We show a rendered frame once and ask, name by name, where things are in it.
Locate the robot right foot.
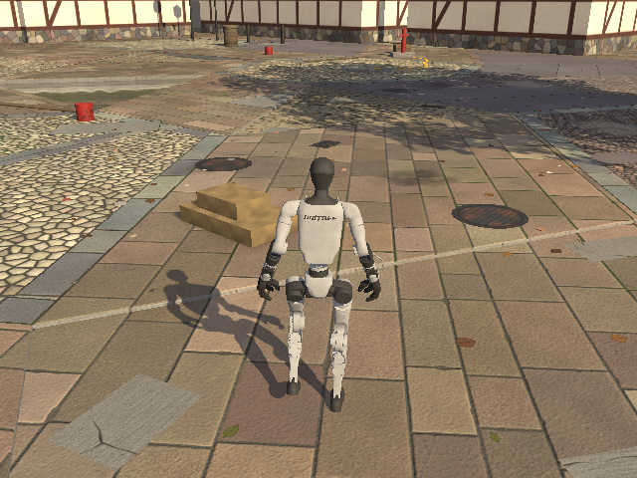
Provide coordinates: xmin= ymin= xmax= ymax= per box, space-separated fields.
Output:
xmin=330 ymin=387 xmax=345 ymax=412

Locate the robot left forearm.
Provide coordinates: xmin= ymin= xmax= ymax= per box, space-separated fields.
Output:
xmin=260 ymin=239 xmax=281 ymax=281

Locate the right robot hand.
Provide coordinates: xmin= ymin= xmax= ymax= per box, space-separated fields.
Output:
xmin=357 ymin=279 xmax=381 ymax=302

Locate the robot right upper arm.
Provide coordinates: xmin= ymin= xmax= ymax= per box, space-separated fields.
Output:
xmin=341 ymin=201 xmax=369 ymax=257

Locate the left robot hand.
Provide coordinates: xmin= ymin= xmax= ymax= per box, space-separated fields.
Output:
xmin=257 ymin=277 xmax=280 ymax=301

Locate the left robot shin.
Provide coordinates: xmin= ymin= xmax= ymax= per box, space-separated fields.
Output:
xmin=288 ymin=315 xmax=303 ymax=383

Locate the robot right forearm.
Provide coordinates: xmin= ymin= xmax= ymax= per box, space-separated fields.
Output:
xmin=359 ymin=242 xmax=379 ymax=283

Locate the robot left upper arm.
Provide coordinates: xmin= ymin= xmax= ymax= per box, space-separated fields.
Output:
xmin=271 ymin=200 xmax=301 ymax=255

